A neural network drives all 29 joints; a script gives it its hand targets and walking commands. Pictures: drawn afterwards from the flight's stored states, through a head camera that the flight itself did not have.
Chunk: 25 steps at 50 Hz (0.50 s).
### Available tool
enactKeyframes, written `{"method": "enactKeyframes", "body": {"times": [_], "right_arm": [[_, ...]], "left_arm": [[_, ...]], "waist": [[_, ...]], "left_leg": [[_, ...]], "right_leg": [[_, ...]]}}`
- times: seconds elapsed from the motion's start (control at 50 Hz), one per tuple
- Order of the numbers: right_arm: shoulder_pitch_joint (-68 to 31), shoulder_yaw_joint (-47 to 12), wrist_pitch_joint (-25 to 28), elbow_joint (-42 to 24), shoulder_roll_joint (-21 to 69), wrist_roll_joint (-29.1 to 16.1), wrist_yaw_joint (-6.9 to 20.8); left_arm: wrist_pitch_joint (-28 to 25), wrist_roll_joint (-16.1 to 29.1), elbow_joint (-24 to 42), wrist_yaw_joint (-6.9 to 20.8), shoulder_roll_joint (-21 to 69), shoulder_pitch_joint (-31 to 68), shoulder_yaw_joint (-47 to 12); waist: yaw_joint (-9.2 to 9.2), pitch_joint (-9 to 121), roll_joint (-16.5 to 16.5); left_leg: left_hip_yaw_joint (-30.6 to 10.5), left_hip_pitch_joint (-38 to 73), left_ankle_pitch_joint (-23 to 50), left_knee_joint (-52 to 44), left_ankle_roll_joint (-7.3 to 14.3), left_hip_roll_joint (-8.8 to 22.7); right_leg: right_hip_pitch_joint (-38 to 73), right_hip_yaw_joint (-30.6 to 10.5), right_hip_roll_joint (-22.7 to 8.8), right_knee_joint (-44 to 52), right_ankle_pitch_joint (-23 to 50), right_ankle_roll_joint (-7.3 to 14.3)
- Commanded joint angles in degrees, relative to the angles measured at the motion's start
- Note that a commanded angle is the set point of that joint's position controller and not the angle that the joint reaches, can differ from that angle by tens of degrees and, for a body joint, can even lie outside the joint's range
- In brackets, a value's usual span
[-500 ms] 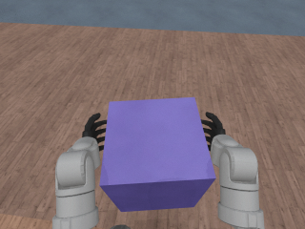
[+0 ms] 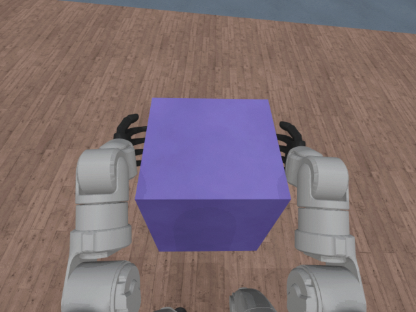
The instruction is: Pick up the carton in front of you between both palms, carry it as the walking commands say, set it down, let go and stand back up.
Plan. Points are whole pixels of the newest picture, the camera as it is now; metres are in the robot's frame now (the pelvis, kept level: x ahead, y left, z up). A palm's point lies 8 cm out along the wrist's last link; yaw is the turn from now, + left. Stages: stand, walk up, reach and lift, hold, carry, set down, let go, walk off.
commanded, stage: carry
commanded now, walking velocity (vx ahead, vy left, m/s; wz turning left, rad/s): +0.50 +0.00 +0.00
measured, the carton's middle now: (209, 181) +0.36 -0.01 +0.01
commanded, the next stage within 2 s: none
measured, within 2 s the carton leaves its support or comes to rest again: neither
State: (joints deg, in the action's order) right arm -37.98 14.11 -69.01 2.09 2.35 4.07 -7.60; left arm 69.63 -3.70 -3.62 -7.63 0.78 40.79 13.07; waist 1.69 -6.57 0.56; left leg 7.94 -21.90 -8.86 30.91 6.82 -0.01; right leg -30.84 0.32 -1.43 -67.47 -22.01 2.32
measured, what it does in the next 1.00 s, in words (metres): goes down: right foot, then left foot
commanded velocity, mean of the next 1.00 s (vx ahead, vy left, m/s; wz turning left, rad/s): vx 0.05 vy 0.00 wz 0.00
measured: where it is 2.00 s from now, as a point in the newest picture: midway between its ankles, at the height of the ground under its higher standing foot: (190, 260)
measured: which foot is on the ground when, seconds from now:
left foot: down 0.00-0.28, up 0.30-0.66, down 0.68-1.00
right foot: up 0.00-0.24, down 0.26-1.00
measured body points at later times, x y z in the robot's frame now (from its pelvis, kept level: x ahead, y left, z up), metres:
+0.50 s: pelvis +0.28 -0.03 -0.03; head +0.37 -0.04 +0.41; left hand +0.65 +0.15 +0.05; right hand +0.68 -0.16 +0.04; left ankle +0.27 +0.12 -0.73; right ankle +0.32 -0.07 -0.76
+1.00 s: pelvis +0.36 +0.01 -0.04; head +0.39 +0.01 +0.41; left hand +0.74 +0.16 +0.08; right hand +0.74 -0.14 +0.07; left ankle +0.36 +0.10 -0.76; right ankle +0.32 -0.06 -0.76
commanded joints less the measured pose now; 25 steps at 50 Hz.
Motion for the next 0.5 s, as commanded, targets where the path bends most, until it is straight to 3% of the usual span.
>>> {"method": "enactKeyframes", "body": {"times": [0.0, 0.1, 0.16, 0.18, 0.22, 0.24, 0.26, 0.28, 0.3, 0.32, 0.34, 0.36, 0.4, 0.48], "right_arm": [[-44.35, -40.07, 1.26, -13.22, 62.86, -27.76, 14.64], [-41.25, -43.98, 1.64, -15.52, 58.93, -27.76, 14.98], [-38.06, -44.49, 1.65, -11.98, 56.64, -26.87, 15.09], [-36.98, -44.31, 1.63, -10.33, 55.99, -26.63, 15.11], [-36.61, -44.30, 1.55, -7.07, 55.55, -26.49, 15.29], [-37.15, -44.23, 1.60, -5.33, 55.71, -26.47, 15.43], [-37.35, -43.43, 1.62, -3.27, 55.60, -26.10, 15.47], [-38.07, -42.53, 0.97, -0.79, 57.90, -25.99, 15.45], [-37.06, -41.62, 0.72, -0.24, 57.35, -25.84, 15.28], [-39.66, -41.95, 1.08, -1.62, 58.70, -26.15, 15.18], [-42.74, -41.85, 1.57, -3.24, 60.45, -26.48, 14.92], [-44.16, -41.52, 2.03, -4.71, 61.68, -26.46, 14.34], [-44.34, -41.28, 2.47, -7.05, 62.96, -25.90, 12.88], [-38.94, -41.54, 3.10, -8.64, 62.25, -23.06, 11.02]], "left_arm": [[-2.16, 22.64, 9.09, 10.61, 65.77, 35.40, -39.64], [-2.77, 20.44, 12.64, 10.10, 60.86, 32.88, -42.47], [-2.12, 19.70, 10.80, 10.77, 57.19, 31.05, -42.39], [-1.81, 19.62, 9.44, 11.21, 56.29, 30.15, -41.96], [-1.30, 19.27, 6.38, 12.23, 55.21, 28.25, -40.43], [-1.07, 19.12, 5.10, 12.81, 54.74, 27.97, -39.38], [-0.83, 19.05, 3.08, 13.41, 54.10, 27.93, -37.94], [-0.79, 18.46, -0.18, 13.66, 52.75, 28.55, -37.11], [-0.97, 19.44, -2.64, 14.18, 55.59, 26.30, -36.81], [-1.57, 20.82, -1.46, 14.81, 58.20, 27.72, -37.00], [-1.93, 22.41, 1.42, 15.27, 60.41, 31.74, -37.31], [-2.14, 24.17, 4.36, 15.52, 62.50, 35.87, -38.08], [-2.26, 26.31, 8.07, 15.48, 64.64, 39.17, -39.25], [-2.19, 27.02, 11.39, 15.22, 63.21, 36.88, -40.51]], "waist": [[1.79, 37.01, -7.55], [3.22, 35.09, -7.96], [4.30, 31.43, -7.61], [3.74, 30.97, -8.15], [-0.53, 31.74, -7.06], [-3.06, 32.34, -4.67], [-3.10, 33.67, 3.24], [-3.73, 41.67, 13.62], [-4.14, 44.88, 12.86], [-4.64, 42.32, 9.43], [-3.94, 39.46, 4.07], [-3.41, 37.95, 2.55], [-2.81, 38.77, 3.45], [-3.28, 41.96, 6.09]], "left_leg": [[-16.26, 36.92, 37.56, -3.78, 3.15, 14.66], [-10.96, 38.16, 41.76, -2.17, 3.44, 10.30], [-5.80, 34.74, 43.70, 1.33, 1.94, 5.92], [-5.16, 31.87, 42.43, 3.31, 1.08, 5.82], [-2.21, 25.65, 39.35, 13.25, -2.10, 5.49], [-1.33, 18.95, 28.54, 20.14, -3.57, 4.31], [-1.19, 7.68, 2.13, 28.42, -4.23, 1.43], [-6.38, -7.98, -27.58, 40.81, -6.73, -4.62], [-10.68, -11.25, -29.06, 44.41, -6.13, -3.13], [-10.92, -11.64, -27.44, 41.33, -5.34, -1.64], [-11.03, -10.92, -24.52, 34.43, -4.99, -0.03], [-11.03, -9.42, -21.68, 27.83, -5.41, 0.99], [-9.50, -3.43, -18.96, 19.77, -6.02, 0.17], [-6.50, -2.02, -11.19, 13.24, -6.50, -1.45]], "right_leg": [[-10.40, 0.54, -0.65, 4.83, 2.64, -0.23], [-11.51, 4.33, 1.50, 20.75, 15.57, 0.06], [-3.81, 9.41, 5.71, 38.22, 26.58, -0.38], [2.15, 9.75, 6.46, 42.16, 31.02, 0.04], [17.37, 9.24, 5.05, 50.25, 41.82, 1.06], [26.99, 6.18, 0.49, 50.41, 50.81, 0.92], [37.92, -1.92, -9.13, 40.86, 82.01, -0.21], [56.15, -15.58, -20.96, 32.05, 103.46, 11.49], [56.85, -18.47, -22.69, 33.82, 92.28, 15.56], [51.99, -16.61, -19.55, 36.67, 79.21, 14.77], [47.29, -14.33, -17.15, 38.98, 71.22, 12.02], [43.56, -12.62, -15.54, 40.83, 67.26, 10.79], [40.08, -9.86, -13.87, 41.87, 67.26, 8.19], [42.18, -4.77, -12.01, 39.67, 75.99, 6.91]]}}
